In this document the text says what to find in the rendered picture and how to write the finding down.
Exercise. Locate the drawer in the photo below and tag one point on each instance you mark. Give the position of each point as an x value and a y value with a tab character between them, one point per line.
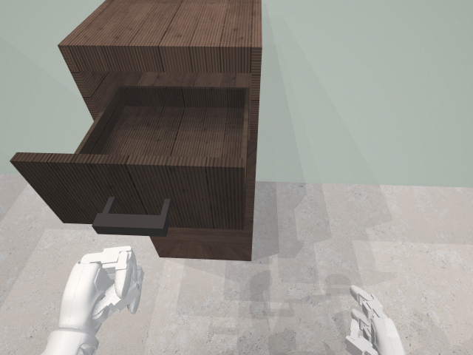
148	144

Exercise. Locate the cabinet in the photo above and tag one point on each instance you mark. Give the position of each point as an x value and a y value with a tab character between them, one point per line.
175	43

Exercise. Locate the left robot forearm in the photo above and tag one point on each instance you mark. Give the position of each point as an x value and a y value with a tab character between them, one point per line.
71	341

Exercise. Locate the robot left hand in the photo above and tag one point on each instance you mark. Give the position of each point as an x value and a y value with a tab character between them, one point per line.
114	273

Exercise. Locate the handle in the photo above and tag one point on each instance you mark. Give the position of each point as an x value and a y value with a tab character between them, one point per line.
132	224

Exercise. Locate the robot right hand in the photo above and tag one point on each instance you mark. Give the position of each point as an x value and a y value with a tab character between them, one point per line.
381	336

